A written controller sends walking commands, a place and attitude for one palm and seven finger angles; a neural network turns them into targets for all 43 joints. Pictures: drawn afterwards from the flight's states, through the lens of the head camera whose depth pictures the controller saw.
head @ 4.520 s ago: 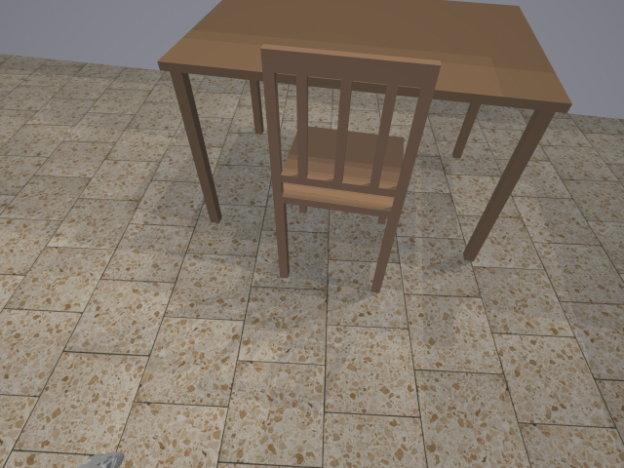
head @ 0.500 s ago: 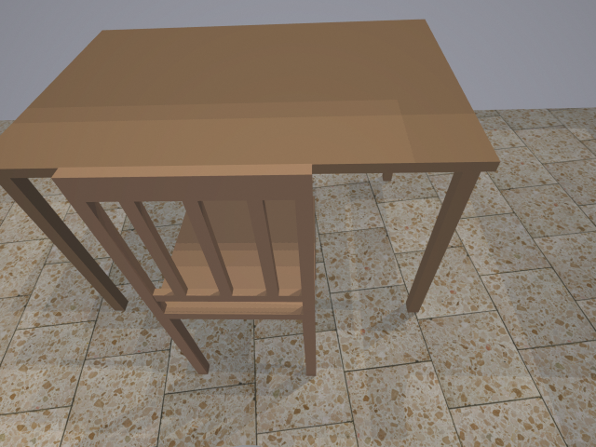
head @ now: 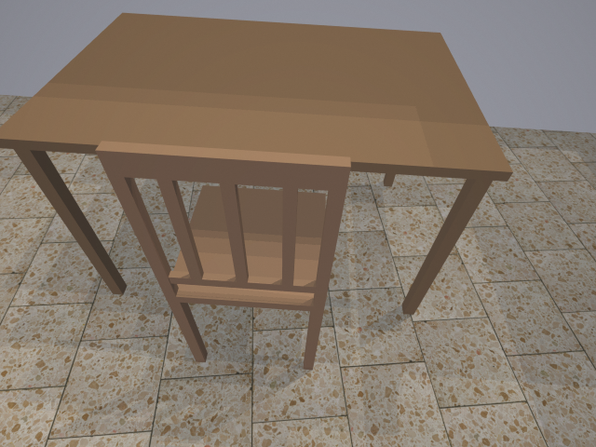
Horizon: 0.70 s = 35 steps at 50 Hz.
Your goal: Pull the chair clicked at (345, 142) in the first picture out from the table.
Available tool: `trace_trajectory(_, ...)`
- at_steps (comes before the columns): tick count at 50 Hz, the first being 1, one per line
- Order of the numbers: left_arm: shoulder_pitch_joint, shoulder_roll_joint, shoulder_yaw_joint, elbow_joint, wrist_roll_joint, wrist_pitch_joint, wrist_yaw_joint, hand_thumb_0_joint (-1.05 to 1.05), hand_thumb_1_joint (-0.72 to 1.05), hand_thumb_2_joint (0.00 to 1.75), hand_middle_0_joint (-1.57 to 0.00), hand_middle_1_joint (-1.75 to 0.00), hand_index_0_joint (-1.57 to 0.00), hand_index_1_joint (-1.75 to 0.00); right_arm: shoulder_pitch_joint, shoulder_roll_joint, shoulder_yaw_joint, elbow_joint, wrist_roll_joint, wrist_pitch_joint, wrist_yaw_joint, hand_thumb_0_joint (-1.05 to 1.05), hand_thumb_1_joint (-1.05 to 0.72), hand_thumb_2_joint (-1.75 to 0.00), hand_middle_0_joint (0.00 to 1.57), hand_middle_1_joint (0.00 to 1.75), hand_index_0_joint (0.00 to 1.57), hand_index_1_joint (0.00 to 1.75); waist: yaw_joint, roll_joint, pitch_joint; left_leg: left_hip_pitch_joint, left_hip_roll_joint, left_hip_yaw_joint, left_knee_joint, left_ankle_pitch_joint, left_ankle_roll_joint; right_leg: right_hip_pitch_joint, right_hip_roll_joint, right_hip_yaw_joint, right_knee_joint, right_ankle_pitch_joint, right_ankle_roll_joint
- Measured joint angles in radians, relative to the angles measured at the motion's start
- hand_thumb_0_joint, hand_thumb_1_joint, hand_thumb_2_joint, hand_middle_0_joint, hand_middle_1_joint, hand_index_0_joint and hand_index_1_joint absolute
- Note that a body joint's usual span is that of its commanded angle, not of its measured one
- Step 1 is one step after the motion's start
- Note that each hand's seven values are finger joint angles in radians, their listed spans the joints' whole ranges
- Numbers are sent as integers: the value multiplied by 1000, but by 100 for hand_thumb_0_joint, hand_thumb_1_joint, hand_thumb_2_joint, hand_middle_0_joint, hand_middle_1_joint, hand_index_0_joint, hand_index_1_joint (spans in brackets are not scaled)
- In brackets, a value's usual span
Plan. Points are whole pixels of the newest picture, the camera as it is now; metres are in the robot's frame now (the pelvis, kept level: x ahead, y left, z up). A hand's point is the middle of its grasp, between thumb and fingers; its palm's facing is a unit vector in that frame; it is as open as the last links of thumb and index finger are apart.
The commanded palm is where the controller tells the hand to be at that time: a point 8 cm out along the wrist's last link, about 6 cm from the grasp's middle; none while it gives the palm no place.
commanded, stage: come to a stop and stand still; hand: left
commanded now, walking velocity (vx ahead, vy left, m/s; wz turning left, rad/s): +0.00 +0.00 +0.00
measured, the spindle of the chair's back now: (236, 236) +0.50 +0.17 -0.09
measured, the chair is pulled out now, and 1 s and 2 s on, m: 0.00 0.00 0.00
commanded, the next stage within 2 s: look again from close up in 0.12 s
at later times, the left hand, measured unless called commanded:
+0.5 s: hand out of the picture +0.00 +0.19 -0.17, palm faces +0.01 -0.98 -0.22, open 7.4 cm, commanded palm none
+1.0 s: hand out of the picture +0.01 +0.16 -0.17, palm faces +0.01 -0.98 -0.19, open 7.3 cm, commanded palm none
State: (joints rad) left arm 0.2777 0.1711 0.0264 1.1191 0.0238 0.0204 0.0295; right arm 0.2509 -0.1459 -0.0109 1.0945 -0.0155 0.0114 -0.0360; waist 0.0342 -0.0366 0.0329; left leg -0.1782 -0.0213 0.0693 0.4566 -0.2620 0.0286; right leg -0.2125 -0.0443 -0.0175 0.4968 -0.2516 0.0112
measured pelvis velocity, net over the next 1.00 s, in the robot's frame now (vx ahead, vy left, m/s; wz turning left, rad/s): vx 0.02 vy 0.00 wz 0.00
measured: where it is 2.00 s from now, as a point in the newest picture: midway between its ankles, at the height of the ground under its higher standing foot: outside the picture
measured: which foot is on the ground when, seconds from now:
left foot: down 0.00-1.00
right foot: down 0.00-1.00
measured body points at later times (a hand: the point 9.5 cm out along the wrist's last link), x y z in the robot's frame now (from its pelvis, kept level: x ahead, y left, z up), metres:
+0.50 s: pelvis +0.00 +0.01 +0.00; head +0.00 +0.00 +0.45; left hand +0.00 +0.24 -0.15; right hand +0.00 -0.20 -0.17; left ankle -0.01 +0.10 -0.74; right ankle +0.00 -0.12 -0.74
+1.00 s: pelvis +0.02 +0.00 +0.00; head +0.03 -0.01 +0.45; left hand +0.01 +0.22 -0.15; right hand +0.02 -0.23 -0.16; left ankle -0.01 +0.10 -0.74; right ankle +0.00 -0.12 -0.74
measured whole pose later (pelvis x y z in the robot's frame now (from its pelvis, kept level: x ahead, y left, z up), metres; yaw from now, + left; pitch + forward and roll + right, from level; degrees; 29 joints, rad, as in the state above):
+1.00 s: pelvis +0.02 +0.00 +0.00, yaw +0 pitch -1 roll +0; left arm 0.28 0.14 -0.02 1.12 0.01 -0.02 0.03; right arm 0.26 -0.16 0.02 1.13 -0.01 -0.03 -0.02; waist 0.00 0.01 0.04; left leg -0.14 0.00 0.06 0.42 -0.27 0.02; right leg -0.17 -0.03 -0.02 0.46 -0.27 0.01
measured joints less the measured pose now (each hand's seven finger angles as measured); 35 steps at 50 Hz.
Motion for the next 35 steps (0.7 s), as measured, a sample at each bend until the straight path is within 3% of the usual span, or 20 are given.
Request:
trace_trajectory(4, 16, -33, -20, 30, -5, -17, -2, 0, 91, 90, -19, -30, -20, -29, -6, -12, 1, 18, 5, -7, 2, 1, -94, -90, 20, 30, 20, 29, -16, 33, 1, 17, 10, -2, -37, 21, -1, 29, 12, -3, -63, 21, 7)
trace_trajectory(11, 17, -52, -27, 51, -6, -19, -2, 0, 91, 90, -20, -30, -20, -29, 15, 3, 12, 45, 6, -18, 6, 1, -93, -90, 20, 30, 20, 29, -24, 27, -1, 32, 9, 1, -76, 44, 2, 44, 12, -1, -104, 46, 8)
trace_trajectory(18, 27, -48, -49, 4, -3, -41, 5, 0, 91, 90, -20, -30, -20, -29, 63, -9, 20, -28, -2, -27, 24, 1, -92, -90, 20, 30, 20, 29, -43, 58, -5, -46, 12, -13, 59, -19, 10, -12, 10, -15, -4, -5, 7)
trace_trajectory(35, -6, -19, -41, -24, -11, -39, 1, 0, 91, 90, -19, -30, -20, -29, 46, -18, 35, 1, 0, -41, 22, 1, -91, -90, 20, 30, 20, 29, -39, 65, 0, 7, -1, 3, -6, -5, 6, 8, -1, 3, -7, -18, 10)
